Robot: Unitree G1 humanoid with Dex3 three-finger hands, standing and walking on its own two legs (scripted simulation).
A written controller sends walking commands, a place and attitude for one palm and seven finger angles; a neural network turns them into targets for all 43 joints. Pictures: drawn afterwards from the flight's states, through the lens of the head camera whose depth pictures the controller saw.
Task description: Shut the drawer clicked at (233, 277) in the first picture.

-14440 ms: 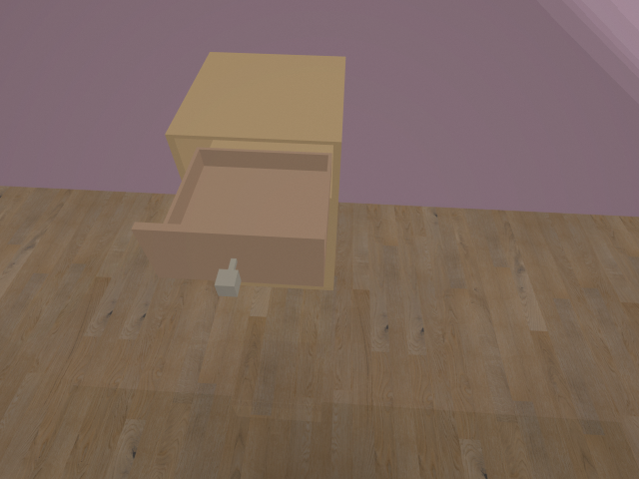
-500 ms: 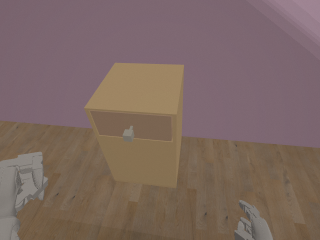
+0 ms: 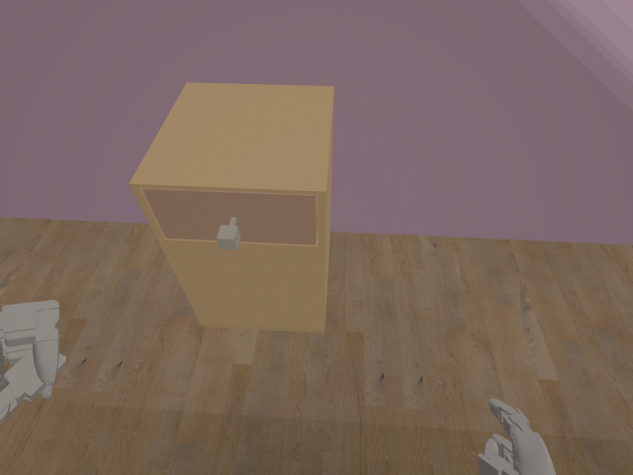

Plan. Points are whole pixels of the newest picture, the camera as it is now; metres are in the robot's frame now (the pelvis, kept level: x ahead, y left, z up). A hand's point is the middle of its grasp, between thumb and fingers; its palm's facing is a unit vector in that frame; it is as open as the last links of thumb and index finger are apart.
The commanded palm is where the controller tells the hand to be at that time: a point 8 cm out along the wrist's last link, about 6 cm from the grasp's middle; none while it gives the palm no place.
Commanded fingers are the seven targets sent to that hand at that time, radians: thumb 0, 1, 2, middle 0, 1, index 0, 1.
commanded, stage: step back with the hand held close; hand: left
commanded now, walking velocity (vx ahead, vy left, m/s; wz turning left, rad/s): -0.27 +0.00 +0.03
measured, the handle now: (230, 231) +0.64 +0.24 -0.19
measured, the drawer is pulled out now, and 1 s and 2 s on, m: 0.00 0.00 0.00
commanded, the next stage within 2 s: stop stepping back and stand still in 1.18 s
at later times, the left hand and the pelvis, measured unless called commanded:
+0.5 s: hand out of the picture +0.13 +0.26 +0.16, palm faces +0.38 -0.80 -0.46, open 3.2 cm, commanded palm +0.06 +0.30 +0.18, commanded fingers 0.00 0.90 0.90 -1.40 -1.60 -1.40 -1.60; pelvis -0.06 +0.02 -0.01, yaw +2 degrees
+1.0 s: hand out of the picture +0.07 +0.28 +0.16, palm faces +0.40 -0.78 -0.48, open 3.2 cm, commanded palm -0.01 +0.31 +0.18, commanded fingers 0.00 0.90 0.90 -1.40 -1.60 -1.40 -1.60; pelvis -0.12 +0.02 -0.02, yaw +4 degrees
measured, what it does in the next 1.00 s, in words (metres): walks backwards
